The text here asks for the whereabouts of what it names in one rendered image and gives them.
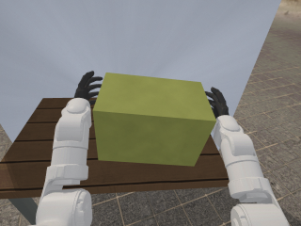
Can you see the right robot hand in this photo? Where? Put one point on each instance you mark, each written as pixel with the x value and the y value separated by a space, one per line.
pixel 219 104

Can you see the carton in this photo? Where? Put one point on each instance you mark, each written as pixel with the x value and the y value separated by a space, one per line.
pixel 151 120

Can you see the left robot hand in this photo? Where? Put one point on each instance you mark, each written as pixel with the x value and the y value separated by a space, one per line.
pixel 84 87

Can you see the right robot forearm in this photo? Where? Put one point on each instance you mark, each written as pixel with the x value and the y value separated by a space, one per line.
pixel 247 183

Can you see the left robot forearm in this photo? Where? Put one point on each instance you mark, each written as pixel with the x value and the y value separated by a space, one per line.
pixel 69 156

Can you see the table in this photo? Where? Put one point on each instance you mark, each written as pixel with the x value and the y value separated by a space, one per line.
pixel 24 166

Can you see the robot right upper arm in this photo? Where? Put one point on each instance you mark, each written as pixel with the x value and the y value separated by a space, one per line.
pixel 256 214

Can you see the robot left upper arm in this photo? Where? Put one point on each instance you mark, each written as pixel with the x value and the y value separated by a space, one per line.
pixel 65 207

